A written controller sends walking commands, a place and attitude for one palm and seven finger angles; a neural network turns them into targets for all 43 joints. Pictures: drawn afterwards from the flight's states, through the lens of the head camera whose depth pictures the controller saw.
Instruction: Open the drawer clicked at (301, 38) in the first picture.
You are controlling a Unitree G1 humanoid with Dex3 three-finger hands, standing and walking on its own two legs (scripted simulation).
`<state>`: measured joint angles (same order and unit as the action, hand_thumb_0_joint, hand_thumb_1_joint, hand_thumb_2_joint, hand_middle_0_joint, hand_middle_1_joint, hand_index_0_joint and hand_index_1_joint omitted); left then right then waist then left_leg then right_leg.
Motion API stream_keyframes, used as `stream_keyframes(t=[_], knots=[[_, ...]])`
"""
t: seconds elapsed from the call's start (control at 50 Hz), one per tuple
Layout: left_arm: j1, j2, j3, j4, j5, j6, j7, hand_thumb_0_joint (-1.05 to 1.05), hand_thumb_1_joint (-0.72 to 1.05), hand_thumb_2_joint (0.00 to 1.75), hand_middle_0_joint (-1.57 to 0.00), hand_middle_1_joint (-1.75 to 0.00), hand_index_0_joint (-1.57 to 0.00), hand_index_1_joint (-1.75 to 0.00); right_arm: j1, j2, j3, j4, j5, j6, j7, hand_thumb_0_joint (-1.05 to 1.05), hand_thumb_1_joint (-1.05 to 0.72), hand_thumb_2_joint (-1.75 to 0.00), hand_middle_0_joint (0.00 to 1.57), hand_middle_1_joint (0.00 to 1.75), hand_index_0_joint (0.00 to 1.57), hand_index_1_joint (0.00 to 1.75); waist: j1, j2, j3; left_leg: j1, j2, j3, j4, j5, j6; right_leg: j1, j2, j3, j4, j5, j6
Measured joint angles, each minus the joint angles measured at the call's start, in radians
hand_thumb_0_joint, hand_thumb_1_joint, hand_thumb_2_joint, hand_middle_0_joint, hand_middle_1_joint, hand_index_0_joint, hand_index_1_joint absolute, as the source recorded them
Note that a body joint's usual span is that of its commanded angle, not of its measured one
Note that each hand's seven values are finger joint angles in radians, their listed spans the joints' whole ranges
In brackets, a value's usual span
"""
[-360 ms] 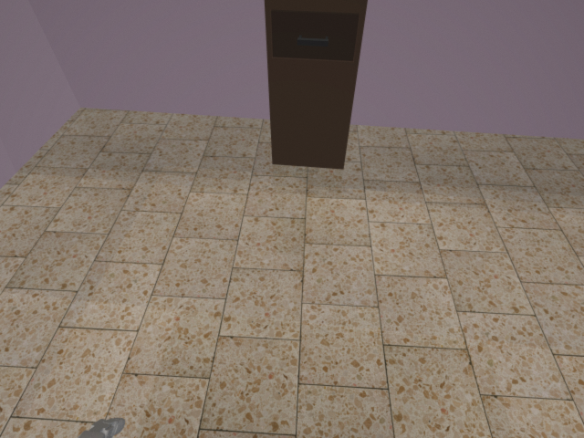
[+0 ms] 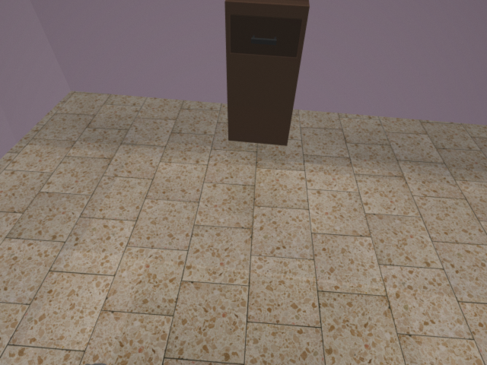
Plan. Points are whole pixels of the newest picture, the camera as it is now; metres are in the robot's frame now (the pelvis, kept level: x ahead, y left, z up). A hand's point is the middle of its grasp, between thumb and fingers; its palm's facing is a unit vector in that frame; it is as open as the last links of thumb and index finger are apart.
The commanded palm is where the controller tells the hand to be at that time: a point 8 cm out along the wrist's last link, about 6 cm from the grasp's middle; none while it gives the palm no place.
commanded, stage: stand and wait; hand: left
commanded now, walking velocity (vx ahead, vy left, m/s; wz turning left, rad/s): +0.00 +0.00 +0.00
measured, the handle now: (264, 39) +1.55 +0.00 -0.09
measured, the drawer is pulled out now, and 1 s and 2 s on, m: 0.00 0.00 0.00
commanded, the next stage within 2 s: look at it before walking up in 0.54 s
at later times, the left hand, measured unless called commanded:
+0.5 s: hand out of the picture +0.05 +0.25 -0.15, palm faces -0.03 -0.94 -0.33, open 7.4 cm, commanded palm none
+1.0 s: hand out of the picture +0.06 +0.25 -0.15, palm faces -0.04 -0.94 -0.33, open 7.4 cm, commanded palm none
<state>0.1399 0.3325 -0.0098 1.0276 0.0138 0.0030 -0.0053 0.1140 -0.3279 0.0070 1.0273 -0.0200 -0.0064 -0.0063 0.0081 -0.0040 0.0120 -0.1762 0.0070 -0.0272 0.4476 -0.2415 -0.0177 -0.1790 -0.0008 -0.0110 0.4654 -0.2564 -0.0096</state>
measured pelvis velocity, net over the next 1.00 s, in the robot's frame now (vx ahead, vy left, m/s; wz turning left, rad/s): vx -0.01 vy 0.01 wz -0.01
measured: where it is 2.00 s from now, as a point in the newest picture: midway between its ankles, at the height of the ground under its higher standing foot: outside the picture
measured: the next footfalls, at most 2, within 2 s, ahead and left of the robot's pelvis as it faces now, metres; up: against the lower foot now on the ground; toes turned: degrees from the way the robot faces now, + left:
left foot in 2.00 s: +0.38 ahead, +0.08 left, +0.00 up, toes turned -4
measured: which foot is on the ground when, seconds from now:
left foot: down 0.00-1.00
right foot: down 0.00-1.00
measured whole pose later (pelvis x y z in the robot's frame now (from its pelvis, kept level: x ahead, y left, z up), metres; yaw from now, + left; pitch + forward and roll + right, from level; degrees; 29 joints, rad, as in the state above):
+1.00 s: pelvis -0.01 +0.01 +0.00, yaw +0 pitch -2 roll +0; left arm 0.15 0.34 -0.01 1.09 0.02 0.00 -0.01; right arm 0.13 -0.34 0.01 1.11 -0.01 -0.01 0.00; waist 0.01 0.00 0.03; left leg -0.16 0.00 -0.02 0.38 -0.19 -0.01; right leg -0.16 0.00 0.00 0.39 -0.20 0.00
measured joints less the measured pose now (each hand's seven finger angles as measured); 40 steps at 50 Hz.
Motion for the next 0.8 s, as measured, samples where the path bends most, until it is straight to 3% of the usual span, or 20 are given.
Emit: stream_keyframes(t=[0.8], knots=[[0.007, 0.009, 0.001, 0.063, 0.002, -0.004, -0.001, 0.01, 0.9, 0.9, -0.2, -0.3, -0.2, -0.3, 0.023, -0.005, 0.0, 0.083, 0.007, -0.002, 0.006, 0.0, -0.91, -0.9, 0.2, 0.3, 0.2, 0.3, -0.004, -0.002, 0.014, 0.01, -0.003, 0.007, -0.06, 0.051, 0.007, 0.012, -0.004, 0.007, -0.069, 0.057, 0.009]])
